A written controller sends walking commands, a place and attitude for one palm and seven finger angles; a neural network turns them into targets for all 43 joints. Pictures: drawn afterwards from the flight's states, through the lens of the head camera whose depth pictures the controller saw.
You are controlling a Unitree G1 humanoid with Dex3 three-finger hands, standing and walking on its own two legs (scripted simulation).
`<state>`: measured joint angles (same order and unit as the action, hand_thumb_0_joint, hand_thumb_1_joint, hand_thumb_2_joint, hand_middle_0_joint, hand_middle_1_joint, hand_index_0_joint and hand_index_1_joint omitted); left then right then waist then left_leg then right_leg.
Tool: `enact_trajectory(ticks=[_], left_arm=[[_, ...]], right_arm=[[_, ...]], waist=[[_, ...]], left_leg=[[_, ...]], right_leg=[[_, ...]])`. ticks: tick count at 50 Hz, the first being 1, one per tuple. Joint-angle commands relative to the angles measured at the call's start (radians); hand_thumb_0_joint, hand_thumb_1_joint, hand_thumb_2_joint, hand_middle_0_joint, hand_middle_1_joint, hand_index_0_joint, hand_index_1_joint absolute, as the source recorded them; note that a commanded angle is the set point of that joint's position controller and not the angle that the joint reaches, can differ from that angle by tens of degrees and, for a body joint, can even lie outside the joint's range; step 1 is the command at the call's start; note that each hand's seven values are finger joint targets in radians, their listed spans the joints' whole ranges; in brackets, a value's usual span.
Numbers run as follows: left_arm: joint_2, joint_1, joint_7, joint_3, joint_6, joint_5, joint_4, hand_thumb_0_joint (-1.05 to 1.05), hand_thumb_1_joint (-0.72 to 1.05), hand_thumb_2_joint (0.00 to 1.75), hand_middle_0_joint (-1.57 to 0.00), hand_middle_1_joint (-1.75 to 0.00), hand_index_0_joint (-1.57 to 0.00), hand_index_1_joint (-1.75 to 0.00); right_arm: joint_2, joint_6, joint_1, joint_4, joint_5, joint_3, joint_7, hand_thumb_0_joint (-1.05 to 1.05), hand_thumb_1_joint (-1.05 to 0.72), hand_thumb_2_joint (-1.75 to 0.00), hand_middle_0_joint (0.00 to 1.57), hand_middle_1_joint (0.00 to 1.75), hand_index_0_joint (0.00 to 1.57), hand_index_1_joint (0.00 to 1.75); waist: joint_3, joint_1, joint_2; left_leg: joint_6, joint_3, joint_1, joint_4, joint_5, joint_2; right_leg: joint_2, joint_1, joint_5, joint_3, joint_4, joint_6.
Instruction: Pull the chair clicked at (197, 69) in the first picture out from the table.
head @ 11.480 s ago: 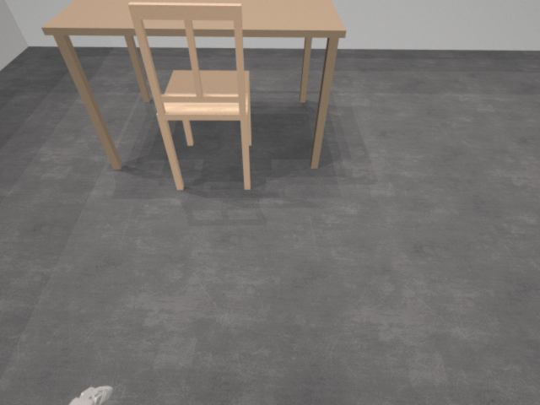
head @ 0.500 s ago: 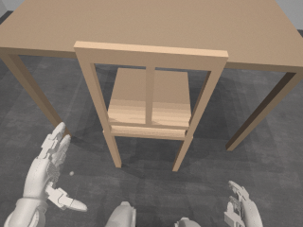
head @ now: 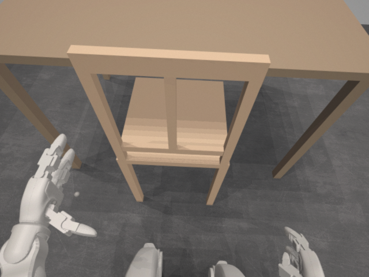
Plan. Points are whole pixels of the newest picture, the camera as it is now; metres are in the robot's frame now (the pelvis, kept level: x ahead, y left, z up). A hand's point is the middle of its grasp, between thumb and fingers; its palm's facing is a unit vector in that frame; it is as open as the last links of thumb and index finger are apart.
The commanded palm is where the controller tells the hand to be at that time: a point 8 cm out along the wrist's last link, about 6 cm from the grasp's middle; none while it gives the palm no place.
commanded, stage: aim the fingers beside a spindle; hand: left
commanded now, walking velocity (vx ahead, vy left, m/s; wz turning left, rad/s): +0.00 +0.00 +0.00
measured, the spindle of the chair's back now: (171, 117) +0.49 +0.06 +0.01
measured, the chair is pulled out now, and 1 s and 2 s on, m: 0.00 0.00 0.00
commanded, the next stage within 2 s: none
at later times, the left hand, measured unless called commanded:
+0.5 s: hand (88, 188) +0.29 +0.21 +0.02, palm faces -0.01 -1.00 -0.03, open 16.9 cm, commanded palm +0.28 +0.27 +0.02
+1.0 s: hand (95, 172) +0.33 +0.22 +0.00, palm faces +0.00 -1.00 -0.03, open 16.9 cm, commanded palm +0.32 +0.26 +0.00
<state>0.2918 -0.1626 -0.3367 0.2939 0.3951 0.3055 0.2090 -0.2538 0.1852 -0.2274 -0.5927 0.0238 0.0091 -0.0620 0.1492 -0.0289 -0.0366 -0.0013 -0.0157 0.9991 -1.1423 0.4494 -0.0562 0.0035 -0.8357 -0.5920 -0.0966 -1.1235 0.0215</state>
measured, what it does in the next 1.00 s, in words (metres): stands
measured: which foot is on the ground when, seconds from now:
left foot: down 0.00-1.00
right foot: down 0.00-1.00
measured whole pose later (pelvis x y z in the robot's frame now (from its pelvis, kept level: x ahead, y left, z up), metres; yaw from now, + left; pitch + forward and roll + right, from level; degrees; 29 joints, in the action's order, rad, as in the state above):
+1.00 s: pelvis -0.02 +0.03 -0.03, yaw -1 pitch +22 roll -4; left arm 0.27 0.16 -0.21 0.23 0.45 0.21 0.45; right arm -0.25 0.11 -0.23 -0.60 0.00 -0.01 -0.03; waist 0.17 -0.05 -0.03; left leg 0.04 0.01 1.18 -1.26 0.47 -0.05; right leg -0.01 -1.01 -0.60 -0.07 -1.24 -0.02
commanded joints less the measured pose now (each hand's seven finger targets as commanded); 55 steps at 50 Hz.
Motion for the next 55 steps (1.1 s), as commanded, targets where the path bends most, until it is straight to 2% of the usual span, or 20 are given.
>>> enact_trajectory(ticks=[1, 6, 9, 11, 12, 15, 22, 26, 29, 31, 34, 38, 42, 46, 48, 51, 52, 53, 54, 55], left_arm=[[0.142, 0.08, -0.017, 0.042, 0.041, 0.02, -0.145, 0.0, -0.5, 0.3, -0.06, -0.08, -0.06, -0.08], [0.198, 0.141, 0.019, 0.094, 0.123, 0.015, -0.216, 0.0, -0.5, 0.3, -0.06, -0.08, -0.06, -0.08], [0.171, 0.146, 0.031, 0.074, 0.144, 0.005, -0.193, 0.0, -0.5, 0.3, -0.06, -0.08, -0.06, -0.08], [0.14, 0.167, 0.029, 0.034, 0.131, -0.004, -0.155, 0.0, -0.5, 0.3, -0.06, -0.08, -0.06, -0.08], [0.134, 0.166, 0.027, 0.028, 0.12, -0.006, -0.135, 0.0, -0.5, 0.3, -0.06, -0.08, -0.06, -0.08], [0.116, 0.205, 0.02, -0.007, 0.086, -0.01, -0.101, 0.0, -0.5, 0.3, -0.06, -0.08, -0.06, -0.08], [0.188, 0.31, 0.068, 0.062, 0.114, -0.024, -0.142, 0.0, -0.5, 0.3, -0.06, -0.08, -0.06, -0.08], [0.175, 0.315, 0.08, 0.053, 0.126, -0.033, -0.085, 0.0, -0.5, 0.3, -0.06, -0.08, -0.06, -0.08], [0.142, 0.362, 0.062, 0.016, 0.105, -0.042, -0.007, 0.0, -0.5, 0.3, -0.06, -0.08, -0.06, -0.08], [0.103, 0.397, 0.048, -0.035, 0.091, -0.045, 0.005, 0.0, -0.5, 0.3, -0.06, -0.08, -0.06, -0.08], [0.112, 0.421, 0.047, -0.036, 0.085, -0.043, -0.019, 0.0, -0.5, 0.3, -0.06, -0.08, -0.06, -0.08], [0.171, 0.454, 0.094, 0.021, 0.117, -0.056, -0.072, 0.0, -0.5, 0.3, -0.06, -0.08, -0.06, -0.08], [0.169, 0.449, 0.139, 0.026, 0.141, -0.076, -0.076, 0.0, -0.5, 0.3, -0.06, -0.08, -0.06, -0.08], [0.086, 0.452, 0.135, -0.044, 0.111, -0.086, 0.065, 0.0, -0.5, 0.3, -0.06, -0.08, -0.06, -0.08], [0.082, 0.524, 0.124, -0.06, 0.1, -0.093, 0.114, 0.0, -0.5, 0.3, -0.06, -0.08, -0.06, -0.08], [0.089, 0.543, 0.114, -0.06, 0.105, -0.09, 0.079, 0.0, -0.5, 0.3, -0.06, -0.08, -0.06, -0.08], [0.131, 0.528, 0.118, -0.02, 0.114, -0.089, 0.041, 0.0, -0.5, 0.3, -0.06, -0.08, -0.06, -0.08], [0.106, 0.544, 0.12, -0.054, 0.128, -0.087, -0.032, 0.0, -0.5, 0.3, -0.06, -0.08, -0.06, -0.08], [0.136, 0.521, 0.132, -0.025, 0.139, -0.086, -0.079, 0.0, -0.5, 0.3, -0.06, -0.08, -0.06, -0.08], [0.12, 0.513, 0.141, -0.041, 0.146, -0.081, -0.125, 0.0, -0.5, 0.3, -0.06, -0.08, -0.06, -0.08]], right_arm=[[-0.144, 0.045, 0.007, 0.137, 0.008, 0.061, -0.007, 0.0, -0.9, -0.9, 0.2, 0.3, 0.2, 0.3], [-0.14, 0.057, 0.0, 0.125, -0.002, 0.06, -0.006, 0.0, -0.9, -0.9, 0.2, 0.3, 0.2, 0.3], [-0.139, 0.056, -0.001, 0.118, -0.003, 0.06, 0.0, 0.0, -0.9, -0.9, 0.2, 0.3, 0.2, 0.3], [-0.143, 0.052, -0.004, 0.113, -0.003, 0.059, 0.001, 0.0, -0.9, -0.9, 0.2, 0.3, 0.2, 0.3], [-0.145, 0.049, -0.002, 0.115, -0.002, 0.059, 0.003, 0.0, -0.9, -0.9, 0.2, 0.3, 0.2, 0.3], [-0.155, 0.038, 0.0, 0.125, 0.001, 0.057, 0.002, 0.0, -0.9, -0.9, 0.2, 0.3, 0.2, 0.3], [-0.148, 0.024, 0.003, 0.128, -0.008, 0.052, 0.001, 0.0, -0.9, -0.9, 0.2, 0.3, 0.2, 0.3], [-0.147, 0.015, 0.002, 0.119, -0.011, 0.049, 0.005, 0.0, -0.9, -0.9, 0.2, 0.3, 0.2, 0.3], [-0.157, 0.004, -0.007, 0.111, -0.009, 0.05, 0.007, 0.0, -0.9, -0.9, 0.2, 0.3, 0.2, 0.3], [-0.157, 0.001, -0.012, 0.113, -0.005, 0.048, 0.008, 0.0, -0.9, -0.9, 0.2, 0.3, 0.2, 0.3], [-0.164, -0.002, -0.013, 0.118, -0.005, 0.055, 0.006, 0.0, -0.9, -0.9, 0.2, 0.3, 0.2, 0.3], [-0.161, -0.009, -0.014, 0.115, -0.014, 0.054, 0.01, 0.0, -0.9, -0.9, 0.2, 0.3, 0.2, 0.3], [-0.152, -0.02, -0.012, 0.111, -0.023, 0.049, 0.023, 0.0, -0.9, -0.9, 0.2, 0.3, 0.2, 0.3], [-0.158, -0.041, -0.023, 0.104, -0.019, 0.05, 0.031, 0.0, -0.9, -0.9, 0.2, 0.3, 0.2, 0.3], [-0.167, -0.052, -0.026, 0.097, -0.015, 0.052, 0.027, 0.0, -0.9, -0.9, 0.2, 0.3, 0.2, 0.3], [-0.167, -0.055, -0.029, 0.11, -0.014, 0.055, 0.026, 0.0, -0.9, -0.9, 0.2, 0.3, 0.2, 0.3], [-0.171, -0.057, -0.031, 0.113, -0.015, 0.059, 0.026, 0.0, -0.9, -0.9, 0.2, 0.3, 0.2, 0.3], [-0.162, -0.055, -0.024, 0.123, -0.016, 0.058, 0.029, 0.0, -0.9, -0.9, 0.2, 0.3, 0.2, 0.3], [-0.161, -0.055, -0.027, 0.128, -0.018, 0.06, 0.031, 0.0, -0.9, -0.9, 0.2, 0.3, 0.2, 0.3], [-0.154, -0.054, -0.02, 0.131, -0.019, 0.058, 0.034, 0.0, -0.9, -0.9, 0.2, 0.3, 0.2, 0.3]], waist=[[0.251, -0.01, 0.023], [0.292, 0.003, -0.023], [0.304, 0.0, -0.033], [0.291, -0.016, -0.034], [0.286, -0.011, -0.047], [0.267, -0.022, -0.021], [0.326, -0.003, -0.032], [0.312, -0.011, -0.039], [0.3, -0.026, -0.029], [0.29, -0.036, -0.057], [0.333, -0.03, -0.046], [0.383, -0.013, -0.059], [0.395, -0.003, -0.11], [0.321, -0.04, -0.034], [0.294, -0.054, -0.007], [0.353, -0.039, -0.04], [0.408, -0.017, -0.059], [0.449, -0.018, -0.098], [0.49, 0.001, -0.109], [0.503, 0.0, -0.129]], left_leg=[[0.038, -0.001, -0.265, 0.094, -0.262, 0.037], [0.036, -0.012, -0.294, 0.086, -0.281, 0.033], [0.033, -0.017, -0.31, 0.087, -0.273, 0.029], [0.034, -0.019, -0.307, 0.082, -0.253, 0.028], [0.03, -0.022, -0.302, 0.088, -0.239, 0.028], [0.031, -0.024, -0.276, 0.093, -0.177, 0.029], [0.029, -0.036, -0.289, 0.088, -0.18, 0.024], [0.027, -0.038, -0.277, 0.081, -0.168, 0.023], [0.024, -0.041, -0.257, 0.074, -0.134, 0.021], [0.024, -0.049, -0.272, 0.078, -0.123, 0.021], [0.024, -0.052, -0.289, 0.074, -0.135, 0.02], [0.017, -0.067, -0.329, 0.071, -0.188, 0.015], [0.008, -0.073, -0.354, 0.073, -0.218, 0.014], [0.012, -0.077, -0.282, 0.066, -0.144, 0.013], [0.015, -0.07, -0.233, 0.055, -0.092, 0.016], [0.017, -0.065, -0.269, 0.043, -0.132, 0.018], [0.011, -0.071, -0.312, 0.047, -0.18, 0.014], [0.008, -0.074, -0.365, 0.048, -0.232, 0.012], [0.003, -0.08, -0.404, 0.051, -0.272, 0.009], [0.003, -0.079, -0.428, 0.052, -0.298, 0.01]], right_leg=[[0.003, 0.065, 0.392, 0.074, 0.179, -0.019], [0.008, 0.042, 0.365, 0.062, 0.148, -0.007], [0.01, 0.005, 0.336, 0.051, 0.133, -0.005], [0.01, -0.027, 0.312, 0.049, 0.131, -0.006], [0.008, -0.036, 0.297, 0.045, 0.128, -0.005], [0.007, -0.059, 0.241, 0.048, 0.139, -0.006], [0.011, -0.061, 0.218, 0.045, 0.116, 0.0], [0.016, -0.087, 0.202, 0.041, 0.108, 0.002], [0.015, -0.126, 0.179, 0.039, 0.1, 0.0], [0.015, -0.15, 0.169, 0.033, 0.098, 0.004], [0.011, -0.147, 0.176, 0.033, 0.095, 0.004], [0.013, -0.154, 0.196, 0.027, 0.07, 0.007], [0.013, -0.169, 0.205, 0.021, 0.051, 0.011], [0.018, -0.213, 0.17, 0.014, 0.052, 0.007], [0.015, -0.228, 0.147, 0.019, 0.051, 0.004], [0.013, -0.212, 0.169, 0.024, 0.049, 0.01], [0.013, -0.195, 0.193, 0.023, 0.04, 0.013], [0.012, -0.193, 0.22, 0.023, 0.037, 0.014], [0.012, -0.177, 0.237, 0.023, 0.034, 0.015], [0.013, -0.165, 0.255, 0.023, 0.039, 0.014]])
